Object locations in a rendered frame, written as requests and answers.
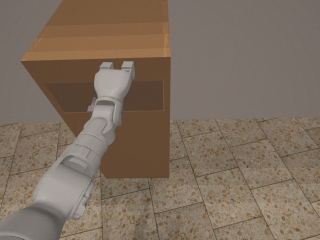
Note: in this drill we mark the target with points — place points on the left robot upper arm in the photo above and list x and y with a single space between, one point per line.
64 196

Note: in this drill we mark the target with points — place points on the cabinet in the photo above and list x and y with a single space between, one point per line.
77 39

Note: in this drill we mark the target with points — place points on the drawer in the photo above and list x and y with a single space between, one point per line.
77 96

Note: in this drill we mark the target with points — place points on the left robot forearm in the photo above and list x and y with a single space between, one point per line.
86 152

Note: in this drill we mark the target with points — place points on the left robot hand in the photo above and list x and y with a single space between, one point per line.
114 83

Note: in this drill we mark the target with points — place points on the handle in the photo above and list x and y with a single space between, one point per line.
91 107

